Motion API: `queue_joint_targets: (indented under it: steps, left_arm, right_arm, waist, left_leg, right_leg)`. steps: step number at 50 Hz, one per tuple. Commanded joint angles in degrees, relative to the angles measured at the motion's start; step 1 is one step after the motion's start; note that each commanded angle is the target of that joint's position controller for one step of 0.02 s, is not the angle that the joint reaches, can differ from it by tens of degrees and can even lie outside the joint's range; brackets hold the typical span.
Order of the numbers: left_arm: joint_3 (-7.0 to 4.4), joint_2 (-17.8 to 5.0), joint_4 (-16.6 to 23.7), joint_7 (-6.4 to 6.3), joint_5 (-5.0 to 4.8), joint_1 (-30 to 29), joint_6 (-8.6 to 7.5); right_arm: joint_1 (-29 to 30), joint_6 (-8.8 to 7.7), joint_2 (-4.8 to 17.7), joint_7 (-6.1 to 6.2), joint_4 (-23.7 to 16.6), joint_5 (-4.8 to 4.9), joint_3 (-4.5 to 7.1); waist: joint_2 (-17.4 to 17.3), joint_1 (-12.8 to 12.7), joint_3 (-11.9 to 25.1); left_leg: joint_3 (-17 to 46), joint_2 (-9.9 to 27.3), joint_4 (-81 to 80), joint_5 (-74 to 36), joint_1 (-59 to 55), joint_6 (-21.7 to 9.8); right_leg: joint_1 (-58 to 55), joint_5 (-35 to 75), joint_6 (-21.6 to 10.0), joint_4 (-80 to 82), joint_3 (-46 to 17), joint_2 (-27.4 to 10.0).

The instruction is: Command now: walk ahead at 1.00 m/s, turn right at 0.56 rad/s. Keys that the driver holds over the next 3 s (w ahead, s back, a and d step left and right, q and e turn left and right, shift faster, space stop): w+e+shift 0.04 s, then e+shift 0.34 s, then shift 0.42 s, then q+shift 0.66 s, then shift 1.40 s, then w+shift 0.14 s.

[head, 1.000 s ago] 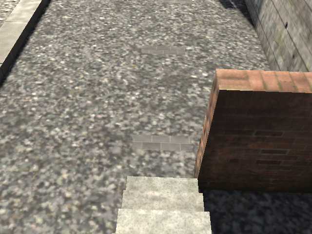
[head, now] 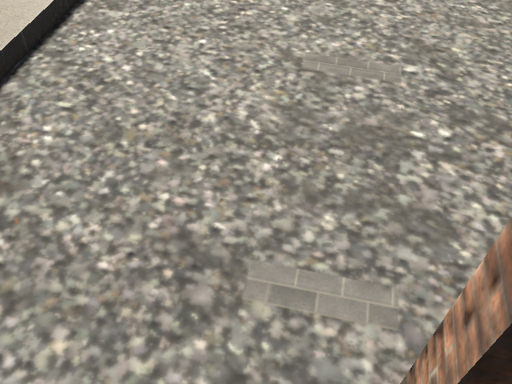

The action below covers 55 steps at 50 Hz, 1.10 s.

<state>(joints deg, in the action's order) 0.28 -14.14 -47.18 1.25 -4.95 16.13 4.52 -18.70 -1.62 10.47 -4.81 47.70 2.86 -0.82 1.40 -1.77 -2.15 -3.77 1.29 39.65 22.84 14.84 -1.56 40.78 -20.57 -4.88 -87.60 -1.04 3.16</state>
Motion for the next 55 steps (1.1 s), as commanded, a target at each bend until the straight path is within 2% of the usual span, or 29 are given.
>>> queue_joint_targets:
  steps: [1,3,5,7,9,11,13,14,15,16,17,18,19,21,22,23,27,29,30,31,33,35,38,40,42,44,45,50,55]
  left_arm:
    - [-2.81,-3.6,0.13,-0.07,1.95,11.11,2.2]
    - [-6.77,-11.02,1.53,-1.07,-0.7,2.69,2.26]
    - [-7.27,-7.89,4.41,0.08,2.87,-6.82,-0.1]
    - [-8.52,-6.73,3.14,0.03,2.75,-3.35,0.43]
    - [-8.85,-6.91,3.99,-0.26,2.43,-5.37,0.61]
    - [-10.74,-10.73,1.58,-0.27,1.18,4.99,-1.37]
    - [-11.25,-11.95,-2.47,-0.45,1.16,25.83,-3.57]
    - [-9.2,-14.29,-2.67,0.24,1.84,24.38,-5.22]
    - [-6.42,-15.36,-1.8,0.68,1.08,22.01,-4.99]
    - [-7.32,-17.35,3.1,0.66,3.11,14.99,-3.75]
    - [-8.98,-26.15,7.03,2.34,4.94,5.49,-3.74]
    - [-6.88,-16.39,7.84,2.77,0.39,-2.9,-5.69]
    - [-3.25,-6.17,7.49,2.56,-0.41,0.03,-8.81]
    - [-4.83,-11.66,5.47,-0.88,0.38,-3.18,-9.42]
    - [-4.7,-11.13,2.96,-2.56,0.64,0.22,-9.56]
    - [-2.59,-6.28,4.46,-3.72,-0.43,-4.31,-10.47]
    - [0.95,0.03,3.88,-7.19,0.83,-10.28,-7.92]
    - [3.91,5.06,10.07,-7.91,-0.81,-22.69,-7.5]
    - [2.16,2.73,12.16,-7.07,0.27,-9.0,-6.8]
    - [1.64,0.13,9.84,-6.45,1.52,-5.29,-6.67]
    - [0.51,0.77,5.57,-6.4,3.5,-6.25,-5.47]
    - [-1.74,-5.55,8.56,-3.53,-0.28,-9.49,-3.47]
    - [-2.5,-2.53,-1.85,-4.6,0.07,4.15,-1.92]
    - [-1.65,-2.01,1.8,-5.28,2.45,-12.46,-3.6]
    - [1.37,5.64,0.81,-2.65,4.69,-9.39,-6.61]
    - [-0.94,-0.98,-5.81,0.0,1.96,8.67,-9.2]
    - [-1.8,-5.47,-7.04,1.15,0.47,11.86,-8.38]
    - [-2.6,-6.67,4.5,-2.63,5.15,-12.83,-4.33]
    - [-3.03,-5.56,8.75,-3.26,1.89,-12.08,-4.04]
  right_arm:
    - [-5.53,-0.61,14.78,0.82,-0.73,-2.79,3.16]
    - [-5.78,-1.06,5.77,2.07,-1.27,0.44,0.63]
    - [-0.91,-0.41,6.62,4.46,-1.5,1.18,0.2]
    - [2.77,1.25,9.27,6.02,-3.11,-1.34,0.99]
    - [1.64,2.87,8.67,5.5,-3.17,0.12,0.6]
    - [1.92,3.67,10.19,4.52,-2.61,1.04,0.27]
    - [12.41,3.24,14.17,6.07,-5.39,5.94,0.66]
    - [12.53,2.67,11.89,8.18,-7.0,5.06,0.5]
    - [8.34,3.84,14.88,8.23,-12.45,0.06,2.56]
    - [7.55,5.42,16.68,7.43,-14.82,-1.25,2.56]
    - [5.74,5.49,17.23,6.55,-16.48,-0.91,3.04]
    - [19.01,6.6,15.26,5.33,-16.75,-3.29,2.37]
    - [17.15,5.92,19.59,4.94,-11.48,-1.21,4.28]
    - [6.65,1.9,17.43,4.93,-5.32,-3.07,6.3]
    - [5.58,-0.66,18.8,2.9,-1.06,2.39,7.68]
    - [6.69,-1.78,17.59,2.16,-1.42,4.76,7.88]
    - [-2.24,-1.88,10.76,0.8,3.8,3.55,8.48]
    - [-15.94,-2.8,6.09,-0.03,6.62,2.45,5.89]
    - [-13.61,-1.44,7.22,-0.61,10.86,3.26,2.62]
    - [-16.05,-0.16,14.4,0.18,12.06,3.61,5.64]
    - [-6.69,1.23,13.54,0.77,10.52,-1.93,4.84]
    - [11.87,1.52,20.13,4.82,5.82,-5.94,5.36]
    - [14.61,3.44,16.0,5.48,8.01,-2.53,4.53]
    - [8.93,3.08,13.64,7.64,8.82,-0.18,4.73]
    - [11.26,5.71,16.51,4.29,7.26,1.11,5.7]
    - [9.66,5.13,12.25,4.84,8.05,-0.04,4.39]
    - [2.85,5.42,4.97,6.47,11.21,-0.79,4.03]
    - [8.12,9.62,7.78,7.13,0.53,-3.81,5.18]
    - [21.14,11.36,6.22,5.53,-6.22,-3.81,4.38]
  waist:
    - [-11.55,0.25,-3.15]
    - [-8.17,4.12,-8.36]
    - [-5.62,5.04,-6.32]
    - [-7.67,5.17,-1.66]
    - [-5.16,8.2,-2.86]
    - [-5.4,2.71,2.0]
    - [2.36,-13.45,0.14]
    - [15.93,-12.61,-9.11]
    - [20.46,-4.01,-0.72]
    - [13.71,-2.91,14.9]
    - [20.99,4.49,19.68]
    - [7.27,2.1,0.16]
    - [-5.8,0.74,-5.54]
    - [1.83,6.08,9.4]
    - [4.18,4.15,15.53]
    - [1.12,6.87,11.02]
    - [2.9,11.92,3.64]
    - [-16.32,25.4,-6.57]
    - [-23.89,7.47,-4.31]
    - [-33.65,10.44,2.36]
    - [-10.57,5.18,0.75]
    - [-6.62,-3.97,-3.64]
    - [-2.25,-5.62,6.35]
    - [-1.42,3.67,6.42]
    - [0.75,1.52,7.34]
    - [-4.01,-5.19,6.25]
    - [1.94,-3.83,6.36]
    - [10.3,7.22,9.54]
    - [-0.23,1.29,6.63]
  left_leg:
    - [13.74,22.16,-14.29,-29.34,8.65,-11.36]
    - [4.05,15.53,-9.67,-8.8,7.34,-3.34]
    - [-1.66,13.74,-4.76,-11.79,12.74,-0.26]
    - [-4.72,13.14,4.32,-14.58,9.25,1.22]
    - [-7.26,11.87,15.92,-16.23,3.3,2.98]
    - [-11.25,10.74,35.52,-18.14,8.32,4.06]
    - [-11.88,6.54,72.64,1.67,33.3,4.83]
    - [-10.18,-1.38,91.37,32.74,42.31,3.63]
    - [0.94,0.83,82.06,23.08,59.25,2.69]
    - [4.69,2.69,72.95,12.54,53.65,1.34]
    - [11.44,5.72,55.32,-2.33,40.15,-0.77]
    - [9.2,7.49,51.55,6.0,47.41,0.9]
    - [6.95,2.63,32.65,-0.47,40.77,3.32]
    - [-2.53,-4.26,23.33,-30.32,16.8,8.2]
    - [3.49,-2.58,18.87,-49.91,9.28,8.04]
    - [3.98,-3.74,9.34,-65.84,-3.98,9.27]
    - [10.48,0.45,-1.47,-67.71,-27.61,5.44]
    - [14.17,10.58,-24.89,-62.9,-27.67,-4.79]
    - [24.74,18.35,1.53,-82.81,-35.28,-9.54]
    - [31.48,23.42,5.63,-81.83,-37.64,-11.29]
    - [26.04,19.64,0.32,-81.88,-18.99,-11.26]
    - [32.86,20.73,-15.23,-62.75,17.37,-16.37]
    - [25.55,15.5,-6.53,-64.93,16.06,-16.95]
    - [24.96,12.17,4.3,-45.68,-8.74,-14.68]
    - [18.21,5.76,6.89,-52.74,6.31,-12.43]
    - [16.41,-1.45,18.66,-46.9,18.62,-8.08]
    - [14.45,-12.52,40.07,13.17,27.69,-2.82]
    - [14.47,-2.98,46.0,-0.27,21.85,3.33]
    - [6.89,-2.36,47.28,-14.48,25.16,1.48]
  right_leg:
    - [-5.0,20.35,4.09,15.22,-4.07,-6.27]
    - [-1.98,40.73,0.28,36.27,-7.63,-5.09]
    - [-17.65,55.78,0.54,49.41,-0.88,-3.35]
    - [-21.78,53.55,0.21,43.43,1.79,-2.21]
    - [-18.46,48.04,-1.02,48.17,4.54,-2.87]
    - [-36.83,52.29,1.11,49.79,7.53,-0.08]
    - [-64.78,52.64,-0.53,63.48,0.45,-2.93]
    - [-59.67,79.24,-1.11,66.87,-7.44,-6.39]
    - [-72.17,84.48,-4.68,52.81,-14.15,-11.12]
    - [-68.89,61.81,-9.73,57.53,-21.45,-15.49]
    - [-44.08,27.53,-14.65,62.75,-39.14,-22.59]
    - [-29.07,-3.57,-11.13,61.8,-40.03,-16.43]
    - [-20.46,8.54,-10.81,54.14,-31.2,-9.85]
    - [-16.64,5.91,-6.66,49.48,-19.55,-3.0]
    - [-13.49,-16.09,-2.61,43.53,-16.15,-0.74]
    - [0.75,-25.38,-1.86,40.37,-15.23,1.37]
    - [18.48,-33.27,0.28,11.97,-7.38,5.94]
    - [25.44,-38.55,3.51,-32.3,3.39,13.46]
    - [45.19,-35.85,2.26,-40.29,-3.84,8.3]
    - [49.57,-32.09,1.54,-41.94,-7.74,2.78]
    - [42.73,-19.84,3.86,-38.19,-5.49,2.64]
    - [9.92,7.11,12.22,3.89,-3.33,-7.46]
    - [-14.32,19.32,13.93,2.6,-3.72,-6.68]
    - [7.28,22.61,11.21,13.61,-4.14,-7.96]
    - [-20.91,20.44,9.74,32.78,6.69,-5.17]
    - [-47.61,28.67,7.72,47.04,6.14,-4.04]
    - [-45.33,58.83,0.86,49.38,-13.15,-22.69]
    - [-24.39,53.25,-12.3,57.27,-17.25,-28.32]
    - [-24.73,34.19,-3.32,51.26,0.2,-26.55]
